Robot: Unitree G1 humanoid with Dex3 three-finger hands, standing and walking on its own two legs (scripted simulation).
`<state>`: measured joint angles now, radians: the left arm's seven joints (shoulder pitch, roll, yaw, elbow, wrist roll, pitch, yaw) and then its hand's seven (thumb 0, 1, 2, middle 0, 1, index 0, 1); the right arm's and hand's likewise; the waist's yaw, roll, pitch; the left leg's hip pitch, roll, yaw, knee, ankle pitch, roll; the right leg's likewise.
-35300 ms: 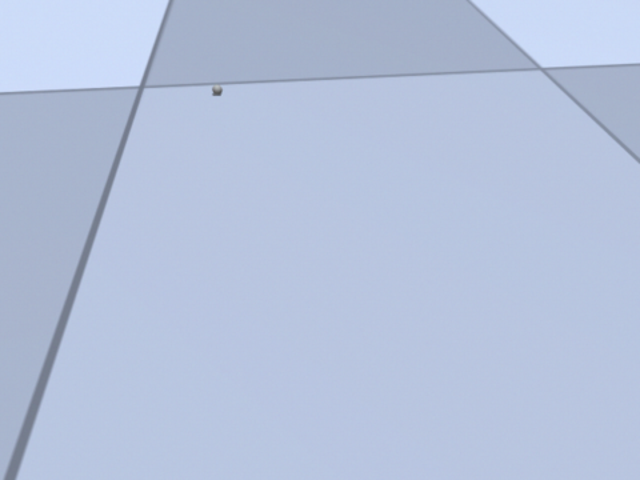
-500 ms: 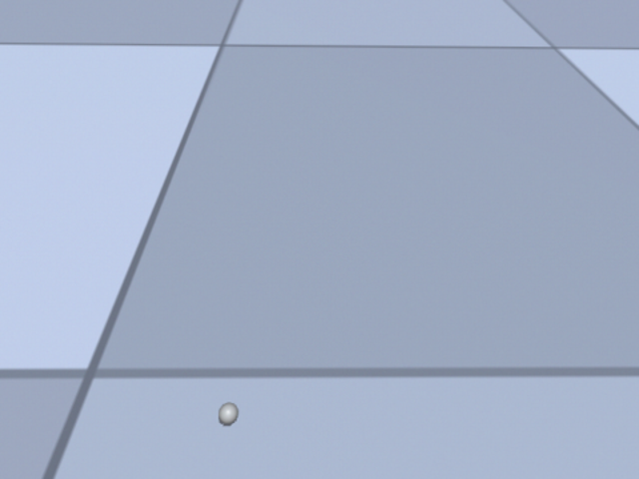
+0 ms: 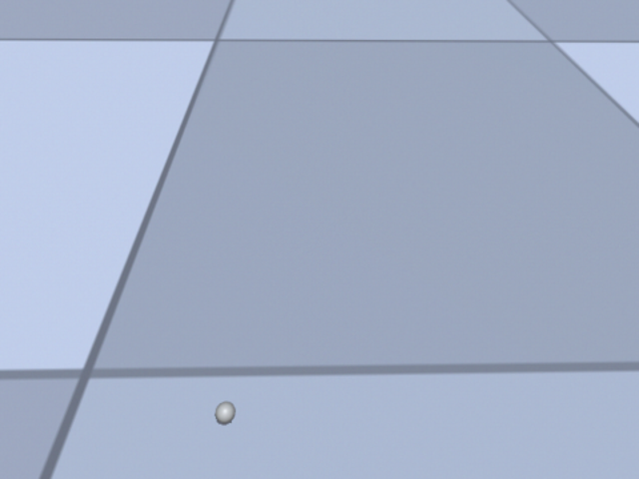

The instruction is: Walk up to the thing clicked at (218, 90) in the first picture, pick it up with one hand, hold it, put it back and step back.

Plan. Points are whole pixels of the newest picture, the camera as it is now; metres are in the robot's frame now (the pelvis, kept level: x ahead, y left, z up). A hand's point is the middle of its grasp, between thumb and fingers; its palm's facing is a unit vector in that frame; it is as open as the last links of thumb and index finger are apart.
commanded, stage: stand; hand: left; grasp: from above
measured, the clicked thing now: (225, 412) +0.43 +0.27 -0.75
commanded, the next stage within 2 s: step back in 0.78 s
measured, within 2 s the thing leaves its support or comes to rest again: neither
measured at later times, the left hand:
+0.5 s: hand out of the picture +0.08 +0.24 -0.16, palm faces +0.00 -0.94 -0.34, open 7.4 cm
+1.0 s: hand out of the picture +0.09 +0.27 -0.17, palm faces -0.04 -0.93 -0.38, open 7.4 cm
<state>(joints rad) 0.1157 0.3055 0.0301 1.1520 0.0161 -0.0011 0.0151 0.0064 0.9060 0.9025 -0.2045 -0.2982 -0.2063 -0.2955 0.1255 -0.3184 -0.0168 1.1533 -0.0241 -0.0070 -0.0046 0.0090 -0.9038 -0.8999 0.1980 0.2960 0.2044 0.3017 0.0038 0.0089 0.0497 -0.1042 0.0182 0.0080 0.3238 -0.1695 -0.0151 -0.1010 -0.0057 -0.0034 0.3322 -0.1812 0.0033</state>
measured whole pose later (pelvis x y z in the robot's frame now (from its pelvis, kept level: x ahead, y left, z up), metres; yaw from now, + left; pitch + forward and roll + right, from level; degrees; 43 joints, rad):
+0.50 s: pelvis +0.01 +0.00 +0.00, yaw -1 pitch -2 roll +0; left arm 0.11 0.32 0.03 1.15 0.01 0.00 0.01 0.01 0.91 0.90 -0.20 -0.30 -0.21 -0.30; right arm 0.12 -0.33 -0.01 1.15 -0.02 -0.01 0.00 0.01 -0.90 -0.90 0.20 0.30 0.20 0.30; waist 0.00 0.01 0.05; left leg -0.10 0.02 0.02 0.31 -0.17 -0.02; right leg -0.10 0.00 0.01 0.33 -0.19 0.00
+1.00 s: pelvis -0.02 +0.01 -0.01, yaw -1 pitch -1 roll +0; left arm 0.06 0.37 0.05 0.99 0.01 0.03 0.01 0.01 0.90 0.90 -0.21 -0.30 -0.21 -0.30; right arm 0.06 -0.39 -0.05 1.02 0.00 0.03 0.01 0.01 -0.90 -0.90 0.20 0.30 0.20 0.30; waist 0.00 0.00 0.16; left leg -0.29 -0.01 -0.01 0.66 -0.35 0.02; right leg -0.27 -0.01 0.03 0.51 -0.23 0.00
